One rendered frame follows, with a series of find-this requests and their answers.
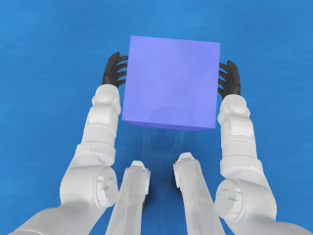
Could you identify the right robot thigh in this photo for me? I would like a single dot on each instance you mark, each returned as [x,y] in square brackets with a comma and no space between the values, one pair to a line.
[200,213]

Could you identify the robot left hand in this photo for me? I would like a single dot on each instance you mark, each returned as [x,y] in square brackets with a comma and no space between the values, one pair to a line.
[111,74]

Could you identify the left robot forearm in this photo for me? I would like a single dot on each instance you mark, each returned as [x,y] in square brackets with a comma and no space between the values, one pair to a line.
[97,144]

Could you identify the robot right hand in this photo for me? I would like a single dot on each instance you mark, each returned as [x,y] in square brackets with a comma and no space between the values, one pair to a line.
[231,85]

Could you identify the carton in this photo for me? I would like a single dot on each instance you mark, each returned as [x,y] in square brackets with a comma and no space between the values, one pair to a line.
[171,83]

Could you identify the right robot forearm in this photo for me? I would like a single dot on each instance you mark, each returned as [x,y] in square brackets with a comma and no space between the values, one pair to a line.
[239,157]

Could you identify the left robot foot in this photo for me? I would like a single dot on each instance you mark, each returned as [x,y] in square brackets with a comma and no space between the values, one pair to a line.
[143,206]

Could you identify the robot left upper arm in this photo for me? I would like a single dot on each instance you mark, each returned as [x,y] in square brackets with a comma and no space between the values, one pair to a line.
[86,192]

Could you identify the robot right upper arm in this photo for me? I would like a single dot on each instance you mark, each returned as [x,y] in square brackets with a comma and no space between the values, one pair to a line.
[250,209]

